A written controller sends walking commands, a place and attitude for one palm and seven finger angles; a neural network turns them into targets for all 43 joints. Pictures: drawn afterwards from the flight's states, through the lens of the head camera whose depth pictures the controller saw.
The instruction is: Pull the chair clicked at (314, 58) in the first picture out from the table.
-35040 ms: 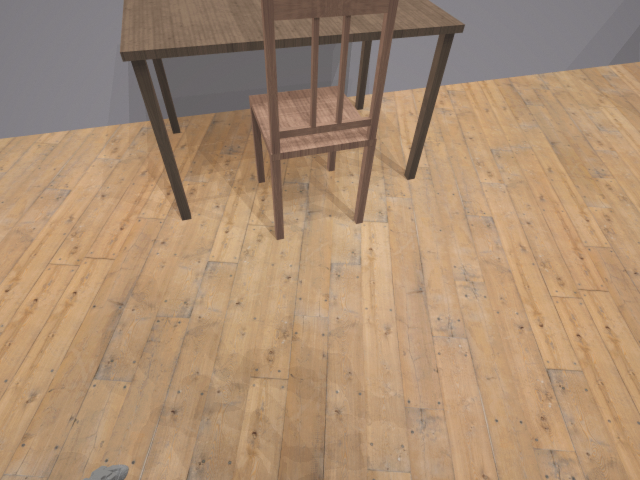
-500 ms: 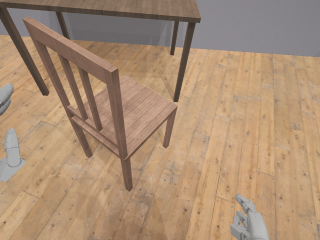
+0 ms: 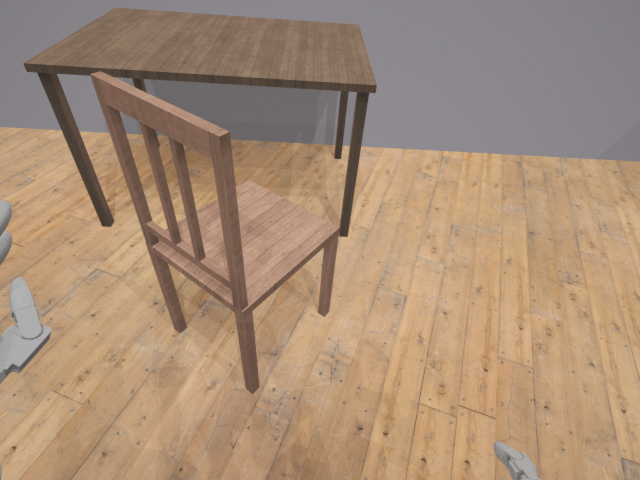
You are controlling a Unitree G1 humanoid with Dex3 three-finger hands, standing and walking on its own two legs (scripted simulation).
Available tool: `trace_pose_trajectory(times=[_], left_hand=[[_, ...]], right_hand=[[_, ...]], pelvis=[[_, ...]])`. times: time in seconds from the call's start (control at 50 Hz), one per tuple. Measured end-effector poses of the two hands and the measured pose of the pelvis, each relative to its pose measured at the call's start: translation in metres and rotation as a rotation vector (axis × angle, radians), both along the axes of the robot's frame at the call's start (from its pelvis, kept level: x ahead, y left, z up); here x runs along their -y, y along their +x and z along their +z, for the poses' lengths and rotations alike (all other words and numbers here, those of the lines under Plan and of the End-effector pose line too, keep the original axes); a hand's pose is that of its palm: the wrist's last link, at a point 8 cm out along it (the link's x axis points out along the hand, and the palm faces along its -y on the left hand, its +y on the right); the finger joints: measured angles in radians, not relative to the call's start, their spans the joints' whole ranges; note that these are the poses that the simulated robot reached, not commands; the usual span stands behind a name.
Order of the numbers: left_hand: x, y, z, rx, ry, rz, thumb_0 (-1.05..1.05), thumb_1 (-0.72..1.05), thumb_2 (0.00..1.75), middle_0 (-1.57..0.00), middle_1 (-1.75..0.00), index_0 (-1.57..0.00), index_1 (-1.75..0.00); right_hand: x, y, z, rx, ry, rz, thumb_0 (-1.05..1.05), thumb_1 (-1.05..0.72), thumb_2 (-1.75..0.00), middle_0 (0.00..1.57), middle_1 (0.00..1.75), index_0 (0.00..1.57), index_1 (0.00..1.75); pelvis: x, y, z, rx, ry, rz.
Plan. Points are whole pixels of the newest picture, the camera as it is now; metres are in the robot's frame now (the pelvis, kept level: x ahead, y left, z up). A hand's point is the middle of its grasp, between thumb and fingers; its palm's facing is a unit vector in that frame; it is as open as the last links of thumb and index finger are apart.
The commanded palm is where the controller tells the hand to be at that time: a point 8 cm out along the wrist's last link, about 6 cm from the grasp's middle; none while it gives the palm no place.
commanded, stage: stop stepping back and stand still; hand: left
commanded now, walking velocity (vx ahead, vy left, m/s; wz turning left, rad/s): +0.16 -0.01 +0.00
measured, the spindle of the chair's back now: (163, 188) +0.75 +0.39 -0.07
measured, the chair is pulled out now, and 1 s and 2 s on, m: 0.49 0.49 0.49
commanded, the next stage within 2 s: let the arm hang, fingers relaxed in 0.98 s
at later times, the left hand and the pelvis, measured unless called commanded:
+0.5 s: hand (17, 429) +0.12 +0.24 +0.17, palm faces +0.48 -0.77 -0.42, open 7.4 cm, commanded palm +0.07 +0.28 +0.18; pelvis -0.05 -0.03 +0.01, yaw +2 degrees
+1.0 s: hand (58, 398) +0.15 +0.23 +0.16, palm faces +0.43 -0.76 -0.49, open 7.4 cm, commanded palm +0.09 +0.27 +0.18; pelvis -0.04 -0.04 +0.00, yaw +2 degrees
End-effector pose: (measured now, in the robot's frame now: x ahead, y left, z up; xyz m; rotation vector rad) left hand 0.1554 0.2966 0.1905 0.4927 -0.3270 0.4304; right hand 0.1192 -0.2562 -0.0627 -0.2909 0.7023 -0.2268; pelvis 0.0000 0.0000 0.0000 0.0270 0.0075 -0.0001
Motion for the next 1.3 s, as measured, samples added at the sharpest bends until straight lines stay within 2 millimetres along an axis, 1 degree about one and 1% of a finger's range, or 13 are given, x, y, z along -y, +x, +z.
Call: trace_pose_trajectory(times=[0.12,0.26,0.32,0.44,0.58,0.74,0.8,0.92,1.08,1.12,1.2,1.26,1.3], left_hand=[[0.014,-0.020,0.001,-0.021,0.081,-0.039,0.01,0.89,0.90,-0.21,-0.30,-0.21,-0.30],[0.020,-0.056,0.010,0.015,0.164,0.031,0.01,0.88,0.90,-0.22,-0.31,-0.21,-0.30],[0.019,-0.067,0.009,0.010,0.088,0.061,0.01,0.88,0.90,-0.22,-0.31,-0.21,-0.30],[0.022,-0.079,-0.003,-0.085,0.000,0.071,0.01,0.88,0.90,-0.21,-0.31,-0.21,-0.30],[0.026,-0.070,0.004,-0.028,0.087,0.012,0.01,0.88,0.90,-0.22,-0.31,-0.21,-0.30],[0.024,-0.071,0.007,-0.072,0.176,0.079,0.01,0.88,0.90,-0.22,-0.31,-0.21,-0.30],[0.032,-0.070,0.001,-0.079,0.107,0.080,0.01,0.89,0.90,-0.22,-0.31,-0.21,-0.30],[0.038,-0.060,-0.013,-0.115,0.038,0.039,0.01,0.88,0.90,-0.22,-0.31,-0.21,-0.30],[0.031,-0.037,0.001,-0.106,0.107,0.012,0.01,0.88,0.90,-0.22,-0.31,-0.21,-0.30],[0.025,-0.025,-0.021,-0.198,0.094,-0.004,0.01,0.89,0.90,-0.21,-0.30,-0.21,-0.30],[0.019,-0.016,-0.139,-0.645,-0.157,0.041,0.00,0.90,0.90,-0.20,-0.30,-0.20,-0.30],[0.042,-0.045,-0.230,-0.972,-0.350,0.054,0.00,0.90,0.90,-0.20,-0.30,-0.20,-0.30],[0.066,-0.076,-0.275,-1.155,-0.456,0.040,0.00,0.90,0.90,-0.20,-0.30,-0.19,-0.30]], right_hand=[[-0.002,-0.029,-0.011,0.057,0.082,-0.039,0.01,-0.90,-0.90,0.20,0.30,0.20,0.30],[-0.003,-0.050,-0.058,-0.116,0.137,0.038,0.01,-0.90,-0.90,0.20,0.30,0.20,0.30],[0.000,-0.055,-0.051,-0.154,0.136,0.049,0.01,-0.90,-0.90,0.20,0.30,0.20,0.30],[0.005,-0.049,-0.010,-0.078,0.082,0.060,0.02,-0.90,-0.90,0.20,0.30,0.21,0.30],[0.009,-0.024,0.003,0.074,0.045,0.073,0.01,-0.90,-0.90,0.20,0.30,0.20,0.30],[-0.002,-0.026,-0.030,-0.007,0.157,0.091,0.01,-0.90,-0.90,0.20,0.30,0.20,0.30],[-0.001,-0.032,-0.038,-0.093,0.156,0.103,0.01,-0.90,-0.90,0.20,0.30,0.20,0.30],[0.008,-0.033,-0.026,-0.108,0.094,0.076,0.01,-0.90,-0.90,0.20,0.30,0.21,0.30],[0.011,-0.008,-0.009,-0.025,0.085,0.048,0.01,-0.90,-0.90,0.20,0.30,0.20,0.30],[0.012,-0.001,-0.015,-0.029,0.097,0.090,0.01,-0.90,-0.90,0.20,0.30,0.20,0.30],[0.015,-0.002,-0.039,-0.121,0.119,0.101,0.01,-0.90,-0.90,0.20,0.30,0.20,0.30],[0.013,-0.018,-0.047,-0.197,0.121,0.088,0.01,-0.90,-0.90,0.20,0.30,0.20,0.30],[0.011,-0.035,-0.048,-0.255,0.112,0.079,0.01,-0.90,-0.90,0.20,0.30,0.20,0.30]], pelvis=[[0.008,-0.018,-0.006,0.044,0.023,0.007],[0.027,-0.040,-0.021,0.054,0.003,0.055],[0.030,-0.047,-0.009,0.042,0.001,0.058],[0.031,-0.050,0.013,0.003,0.025,0.046],[0.027,-0.064,-0.001,0.036,0.019,0.045],[0.043,-0.055,-0.011,0.018,0.004,0.055],[0.045,-0.055,-0.007,0.018,-0.026,0.067],[0.040,-0.048,-0.001,0.017,-0.021,0.046],[0.037,-0.039,0.004,0.008,-0.019,0.033],[0.034,-0.039,0.002,-0.009,-0.027,0.055],[0.026,-0.040,-0.003,-0.017,-0.029,0.076],[0.025,-0.040,-0.004,0.003,-0.021,0.072],[0.026,-0.042,-0.003,0.018,-0.016,0.066]])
